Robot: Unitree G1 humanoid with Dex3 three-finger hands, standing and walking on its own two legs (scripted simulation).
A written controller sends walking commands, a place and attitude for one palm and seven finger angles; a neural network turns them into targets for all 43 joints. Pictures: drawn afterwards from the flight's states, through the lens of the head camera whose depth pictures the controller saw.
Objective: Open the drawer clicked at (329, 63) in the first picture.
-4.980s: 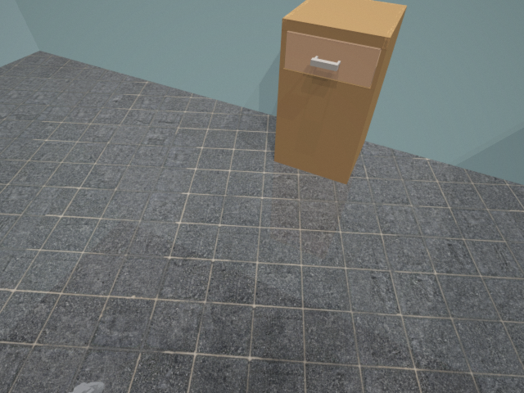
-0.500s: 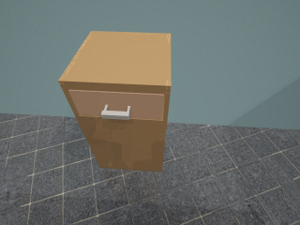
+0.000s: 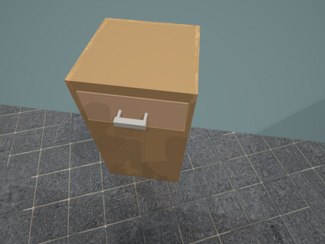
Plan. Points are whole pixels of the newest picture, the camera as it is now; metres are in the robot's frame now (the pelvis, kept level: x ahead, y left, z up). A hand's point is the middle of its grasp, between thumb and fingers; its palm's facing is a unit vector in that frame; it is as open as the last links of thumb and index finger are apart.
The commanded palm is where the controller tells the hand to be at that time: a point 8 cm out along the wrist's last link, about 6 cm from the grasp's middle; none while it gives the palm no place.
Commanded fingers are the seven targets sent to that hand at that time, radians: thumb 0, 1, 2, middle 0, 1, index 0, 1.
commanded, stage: come to a stop and stand still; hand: left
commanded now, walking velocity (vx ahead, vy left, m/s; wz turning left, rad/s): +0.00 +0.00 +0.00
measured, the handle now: (131, 118) +0.53 +0.16 -0.11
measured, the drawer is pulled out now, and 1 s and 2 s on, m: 0.00 0.00 0.00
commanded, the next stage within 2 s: look again from close up in 0.44 s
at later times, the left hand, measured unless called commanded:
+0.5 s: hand out of the picture -0.01 +0.18 -0.17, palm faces +0.01 -0.98 -0.20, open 7.3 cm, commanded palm none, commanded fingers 0.00 0.90 0.90 -0.20 -0.30 -0.20 -0.30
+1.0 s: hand out of the picture +0.00 +0.18 -0.17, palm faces -0.01 -0.98 -0.21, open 7.3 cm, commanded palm none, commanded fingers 0.00 0.90 0.90 -0.20 -0.30 -0.20 -0.30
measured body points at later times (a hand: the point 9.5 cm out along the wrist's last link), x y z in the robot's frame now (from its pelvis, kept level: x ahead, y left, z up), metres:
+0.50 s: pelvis -0.01 +0.01 +0.01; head -0.01 +0.00 +0.46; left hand -0.01 +0.23 -0.15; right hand +0.01 -0.22 -0.15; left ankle -0.01 +0.12 -0.74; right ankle -0.05 -0.10 -0.74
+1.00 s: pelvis -0.01 +0.01 +0.00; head +0.00 +0.00 +0.45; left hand +0.00 +0.23 -0.15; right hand -0.03 -0.20 -0.17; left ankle -0.01 +0.12 -0.74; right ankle -0.05 -0.10 -0.74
